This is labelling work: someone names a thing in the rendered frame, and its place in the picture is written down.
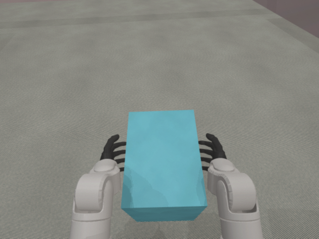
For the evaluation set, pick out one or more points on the robot right forearm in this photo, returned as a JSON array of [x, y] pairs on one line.
[[237, 201]]

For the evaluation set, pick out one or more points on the robot right hand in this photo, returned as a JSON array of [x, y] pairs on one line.
[[216, 152]]

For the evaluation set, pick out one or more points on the robot left forearm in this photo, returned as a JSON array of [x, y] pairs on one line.
[[93, 201]]

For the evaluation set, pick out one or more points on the robot left hand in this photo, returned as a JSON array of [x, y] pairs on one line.
[[110, 147]]

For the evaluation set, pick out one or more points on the carton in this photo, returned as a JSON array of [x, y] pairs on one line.
[[163, 178]]

